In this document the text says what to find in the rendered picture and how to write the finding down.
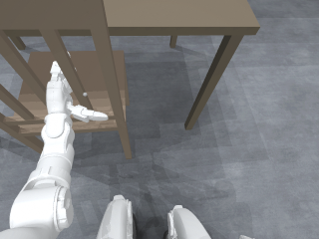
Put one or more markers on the table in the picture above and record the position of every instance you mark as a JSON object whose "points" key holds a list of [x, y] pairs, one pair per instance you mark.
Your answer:
{"points": [[232, 19]]}

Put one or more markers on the chair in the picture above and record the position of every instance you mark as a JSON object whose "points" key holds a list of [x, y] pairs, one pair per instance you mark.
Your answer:
{"points": [[101, 74]]}

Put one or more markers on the robot left thigh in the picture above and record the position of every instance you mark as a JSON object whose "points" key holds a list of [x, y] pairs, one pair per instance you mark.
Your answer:
{"points": [[118, 215]]}

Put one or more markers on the right robot shin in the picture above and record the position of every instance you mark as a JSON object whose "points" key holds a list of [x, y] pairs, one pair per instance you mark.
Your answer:
{"points": [[169, 236]]}

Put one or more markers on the robot left upper arm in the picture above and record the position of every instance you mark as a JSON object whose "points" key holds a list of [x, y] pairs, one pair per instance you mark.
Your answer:
{"points": [[40, 213]]}

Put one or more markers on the left robot hand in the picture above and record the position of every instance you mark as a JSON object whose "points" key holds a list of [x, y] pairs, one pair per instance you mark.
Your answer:
{"points": [[58, 93]]}

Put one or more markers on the left robot forearm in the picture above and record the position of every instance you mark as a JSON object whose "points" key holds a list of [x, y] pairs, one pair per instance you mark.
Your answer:
{"points": [[56, 160]]}

